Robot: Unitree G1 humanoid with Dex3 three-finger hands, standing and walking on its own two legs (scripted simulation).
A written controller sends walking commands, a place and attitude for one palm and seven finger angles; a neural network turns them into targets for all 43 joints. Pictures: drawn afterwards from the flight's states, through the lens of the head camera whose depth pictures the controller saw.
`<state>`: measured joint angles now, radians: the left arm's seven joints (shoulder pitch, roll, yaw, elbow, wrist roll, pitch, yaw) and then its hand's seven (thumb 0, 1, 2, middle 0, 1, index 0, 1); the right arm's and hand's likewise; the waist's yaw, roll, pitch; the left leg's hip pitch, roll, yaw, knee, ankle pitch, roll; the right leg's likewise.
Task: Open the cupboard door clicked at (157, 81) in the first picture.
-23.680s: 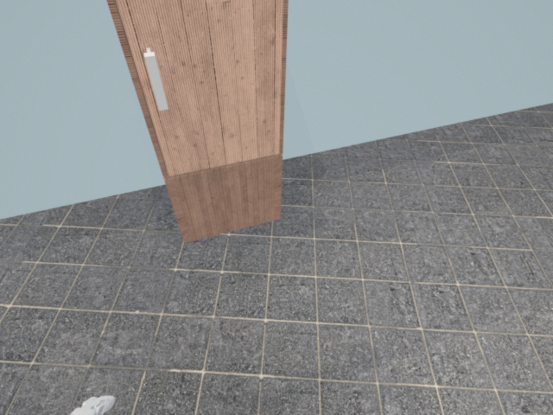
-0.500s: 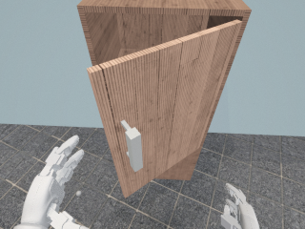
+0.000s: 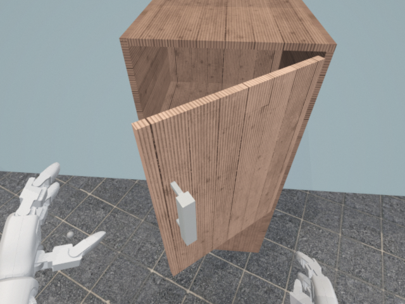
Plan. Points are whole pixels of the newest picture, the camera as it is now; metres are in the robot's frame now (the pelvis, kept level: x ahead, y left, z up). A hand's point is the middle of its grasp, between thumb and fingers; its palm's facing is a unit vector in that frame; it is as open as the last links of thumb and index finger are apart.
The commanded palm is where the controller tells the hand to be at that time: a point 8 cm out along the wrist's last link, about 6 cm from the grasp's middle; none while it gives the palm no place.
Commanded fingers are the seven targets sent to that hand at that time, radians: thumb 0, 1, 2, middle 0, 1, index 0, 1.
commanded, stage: draw the hand back to the body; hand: left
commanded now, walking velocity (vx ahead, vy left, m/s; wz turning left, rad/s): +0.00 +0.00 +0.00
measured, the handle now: (182, 213) +0.29 +0.08 +0.03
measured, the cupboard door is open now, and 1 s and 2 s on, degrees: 38 38 38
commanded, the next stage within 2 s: step back with the hand held close in 0.66 s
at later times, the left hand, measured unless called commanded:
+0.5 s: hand (68, 205) +0.21 +0.23 +0.16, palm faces +0.43 -0.81 -0.39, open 7.6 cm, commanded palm +0.15 +0.28 +0.18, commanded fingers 0.00 0.90 0.90 -0.20 -0.30 -0.20 -0.30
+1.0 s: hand (63, 214) +0.19 +0.24 +0.16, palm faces +0.35 -0.81 -0.47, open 7.4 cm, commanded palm +0.13 +0.28 +0.19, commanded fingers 0.00 0.90 0.90 -0.20 -0.30 -0.20 -0.30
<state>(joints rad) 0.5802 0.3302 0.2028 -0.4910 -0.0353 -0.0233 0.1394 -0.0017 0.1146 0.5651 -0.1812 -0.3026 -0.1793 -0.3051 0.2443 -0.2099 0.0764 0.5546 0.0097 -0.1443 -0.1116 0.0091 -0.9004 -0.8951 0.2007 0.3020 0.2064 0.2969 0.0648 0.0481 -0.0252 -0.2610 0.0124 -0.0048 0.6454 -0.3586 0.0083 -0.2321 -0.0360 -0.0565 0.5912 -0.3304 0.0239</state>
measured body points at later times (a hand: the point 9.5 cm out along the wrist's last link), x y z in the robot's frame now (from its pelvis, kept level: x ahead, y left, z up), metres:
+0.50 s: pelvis +0.01 -0.02 +0.01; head +0.00 -0.04 +0.46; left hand +0.18 +0.27 +0.19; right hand +0.20 -0.24 -0.07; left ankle -0.01 +0.11 -0.73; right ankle -0.01 -0.14 -0.73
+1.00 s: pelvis -0.02 -0.02 +0.02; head +0.00 -0.03 +0.46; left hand +0.17 +0.28 +0.19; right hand +0.17 -0.26 -0.07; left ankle -0.01 +0.11 -0.73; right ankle -0.01 -0.14 -0.73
